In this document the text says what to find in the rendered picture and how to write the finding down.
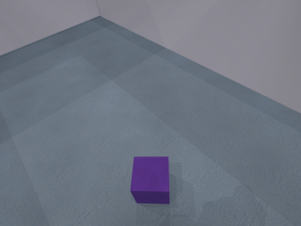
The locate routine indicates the carton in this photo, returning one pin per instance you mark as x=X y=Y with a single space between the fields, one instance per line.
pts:
x=150 y=179

